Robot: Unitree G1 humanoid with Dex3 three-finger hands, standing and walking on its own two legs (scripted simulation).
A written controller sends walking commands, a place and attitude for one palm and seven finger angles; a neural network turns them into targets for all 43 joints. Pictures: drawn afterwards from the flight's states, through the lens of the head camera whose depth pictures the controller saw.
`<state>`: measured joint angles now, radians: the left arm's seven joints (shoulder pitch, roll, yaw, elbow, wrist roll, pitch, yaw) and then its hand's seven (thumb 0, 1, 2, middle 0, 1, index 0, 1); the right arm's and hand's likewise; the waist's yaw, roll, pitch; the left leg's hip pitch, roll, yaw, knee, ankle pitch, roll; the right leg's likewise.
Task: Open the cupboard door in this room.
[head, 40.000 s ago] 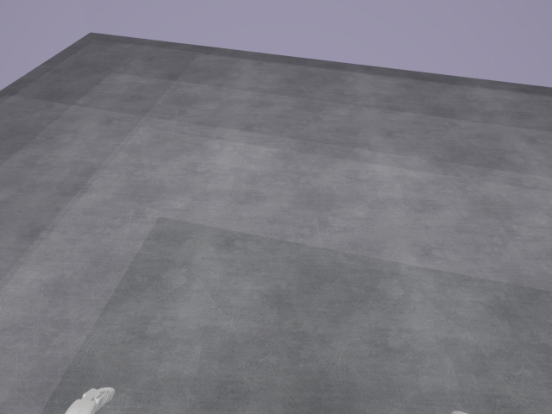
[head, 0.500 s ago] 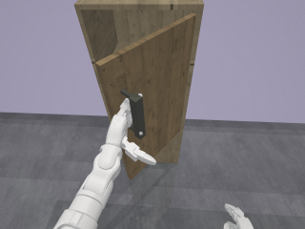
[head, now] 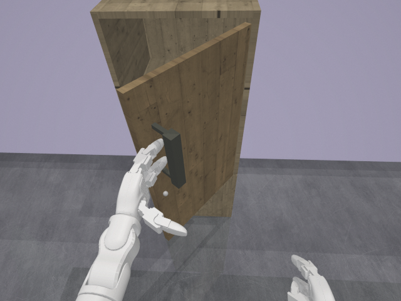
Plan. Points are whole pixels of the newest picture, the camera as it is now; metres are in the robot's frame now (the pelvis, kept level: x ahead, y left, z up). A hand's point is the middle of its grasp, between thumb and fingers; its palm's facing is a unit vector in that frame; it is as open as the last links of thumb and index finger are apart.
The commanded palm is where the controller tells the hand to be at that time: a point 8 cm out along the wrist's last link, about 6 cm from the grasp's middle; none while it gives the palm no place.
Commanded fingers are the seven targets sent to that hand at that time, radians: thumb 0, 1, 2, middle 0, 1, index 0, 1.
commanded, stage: slide the hand sideways off the handle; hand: left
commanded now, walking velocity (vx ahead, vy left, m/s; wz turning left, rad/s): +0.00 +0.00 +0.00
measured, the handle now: (168, 156) +0.39 +0.10 +0.09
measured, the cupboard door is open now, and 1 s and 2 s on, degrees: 51 51 51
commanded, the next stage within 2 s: draw the hand back to the body in 0.50 s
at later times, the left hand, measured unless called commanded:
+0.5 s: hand (132, 214) +0.25 +0.14 +0.08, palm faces +0.04 -1.00 -0.05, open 16.2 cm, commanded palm +0.22 +0.20 +0.08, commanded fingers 0.00 -0.50 0.30 -0.15 -0.30 -0.15 -0.30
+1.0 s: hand (104, 219) +0.23 +0.18 +0.11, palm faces +0.01 -1.00 -0.07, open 16.3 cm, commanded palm +0.20 +0.23 +0.12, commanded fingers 0.00 -0.47 0.31 -0.15 -0.30 -0.15 -0.30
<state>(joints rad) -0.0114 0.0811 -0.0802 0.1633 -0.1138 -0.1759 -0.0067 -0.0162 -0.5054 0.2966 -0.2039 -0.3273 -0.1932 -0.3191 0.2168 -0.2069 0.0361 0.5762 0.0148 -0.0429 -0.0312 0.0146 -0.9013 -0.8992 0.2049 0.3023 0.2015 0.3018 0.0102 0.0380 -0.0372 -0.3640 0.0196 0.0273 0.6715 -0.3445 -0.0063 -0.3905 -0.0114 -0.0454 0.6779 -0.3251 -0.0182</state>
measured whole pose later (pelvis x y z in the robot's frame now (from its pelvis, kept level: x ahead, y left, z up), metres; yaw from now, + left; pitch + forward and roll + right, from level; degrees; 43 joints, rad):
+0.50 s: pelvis +0.01 -0.01 +0.00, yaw +1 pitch +3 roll +0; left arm 0.25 0.16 0.07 -0.04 -0.19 -0.19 -0.15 -0.02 -0.50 0.30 -0.17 -0.31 -0.18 -0.31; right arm 0.22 -0.23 0.03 0.55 0.02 -0.11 -0.05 0.01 -0.90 -0.90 0.20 0.30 0.20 0.30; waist 0.03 0.05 -0.05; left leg -0.38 0.03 0.00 0.70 -0.37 -0.02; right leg -0.39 -0.01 -0.08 0.71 -0.37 -0.03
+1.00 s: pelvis +0.01 +0.00 +0.00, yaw +2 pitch +1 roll -1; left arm 0.32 0.22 0.13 -0.19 -0.25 -0.09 -0.22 -0.02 -0.50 0.30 -0.15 -0.30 -0.15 -0.30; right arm 0.25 -0.24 0.05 0.57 0.04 -0.21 -0.07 0.02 -0.90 -0.90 0.21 0.30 0.20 0.30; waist 0.03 0.07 -0.07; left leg -0.35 0.01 -0.01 0.70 -0.37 0.00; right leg -0.35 -0.02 -0.08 0.68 -0.35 -0.01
